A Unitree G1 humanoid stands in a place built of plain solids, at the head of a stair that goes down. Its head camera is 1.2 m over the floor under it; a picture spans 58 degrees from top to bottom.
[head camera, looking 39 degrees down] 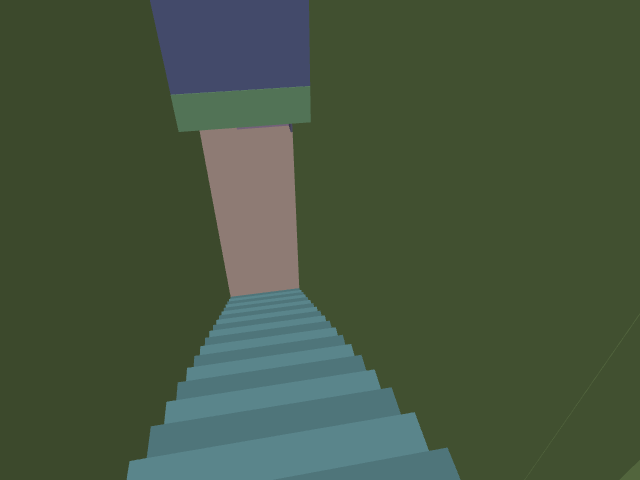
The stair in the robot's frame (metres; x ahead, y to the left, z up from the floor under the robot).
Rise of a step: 0.19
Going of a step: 0.23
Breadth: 1.07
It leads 10 degrees to the left of straight ahead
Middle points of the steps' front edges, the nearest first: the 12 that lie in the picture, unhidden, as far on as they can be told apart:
0.80 0.15 -0.38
1.02 0.19 -0.57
1.25 0.24 -0.76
1.48 0.28 -0.95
1.71 0.32 -1.14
1.94 0.36 -1.33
2.16 0.40 -1.52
2.39 0.44 -1.71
2.62 0.48 -1.90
2.85 0.52 -2.09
3.07 0.56 -2.28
3.30 0.60 -2.47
